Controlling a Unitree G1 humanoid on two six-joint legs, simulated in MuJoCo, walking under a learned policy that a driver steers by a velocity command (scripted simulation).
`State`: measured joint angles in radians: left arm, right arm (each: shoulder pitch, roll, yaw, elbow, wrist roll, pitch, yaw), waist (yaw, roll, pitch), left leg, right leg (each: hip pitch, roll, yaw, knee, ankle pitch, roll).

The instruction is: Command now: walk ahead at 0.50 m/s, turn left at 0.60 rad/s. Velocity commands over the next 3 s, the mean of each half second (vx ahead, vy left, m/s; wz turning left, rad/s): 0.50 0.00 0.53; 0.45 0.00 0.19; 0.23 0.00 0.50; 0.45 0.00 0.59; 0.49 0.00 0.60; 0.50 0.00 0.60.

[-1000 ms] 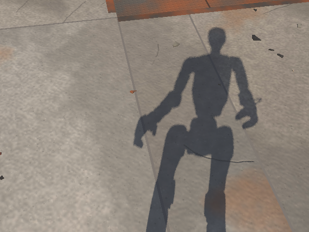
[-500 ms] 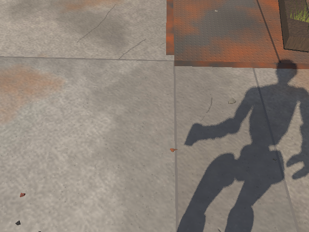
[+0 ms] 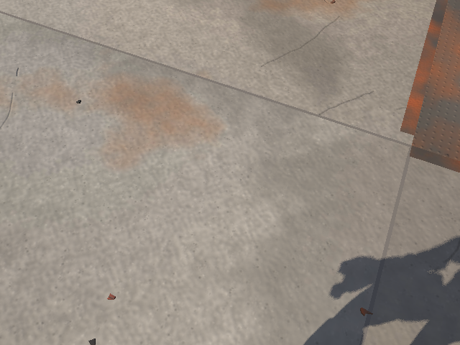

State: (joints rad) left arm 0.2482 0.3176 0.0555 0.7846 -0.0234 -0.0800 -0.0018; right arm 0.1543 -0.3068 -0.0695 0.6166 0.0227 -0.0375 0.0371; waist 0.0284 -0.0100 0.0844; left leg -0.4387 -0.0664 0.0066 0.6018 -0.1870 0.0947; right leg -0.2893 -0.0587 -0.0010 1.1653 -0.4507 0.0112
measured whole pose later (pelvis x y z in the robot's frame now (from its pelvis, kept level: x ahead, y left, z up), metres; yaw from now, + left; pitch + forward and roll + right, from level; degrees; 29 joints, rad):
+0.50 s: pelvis +0.30 -0.03 +0.01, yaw +15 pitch +1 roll -1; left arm 0.15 0.28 0.05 0.72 0.00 -0.10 -0.03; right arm 0.35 -0.29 -0.05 0.75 0.02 -0.03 -0.02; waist -0.02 0.02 0.02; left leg -0.32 -0.07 -0.15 1.15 -0.44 0.03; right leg -0.37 0.05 -0.01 0.52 -0.18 -0.03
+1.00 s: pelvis +0.53 +0.09 +0.01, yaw +20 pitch +2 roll -1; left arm 0.30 0.31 0.04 0.82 0.00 -0.06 0.00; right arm 0.10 -0.28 -0.04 0.68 0.00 -0.06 0.03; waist 0.04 -0.02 0.05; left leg -0.39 -0.05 -0.01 0.49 -0.13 0.05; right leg -0.33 -0.02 0.02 1.09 -0.49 0.04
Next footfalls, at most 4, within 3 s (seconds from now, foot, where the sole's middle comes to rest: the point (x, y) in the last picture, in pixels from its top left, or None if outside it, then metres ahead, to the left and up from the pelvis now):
0.40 right None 0.42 -0.11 -0.76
0.88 left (167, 278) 0.61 0.21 -0.76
1.38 right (222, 230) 0.77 0.06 -0.76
1.84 left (99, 226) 0.77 0.45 -0.76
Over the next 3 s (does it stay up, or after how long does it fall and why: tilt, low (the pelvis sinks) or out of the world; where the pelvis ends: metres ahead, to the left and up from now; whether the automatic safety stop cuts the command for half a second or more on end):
stays up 0.98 0.85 0.01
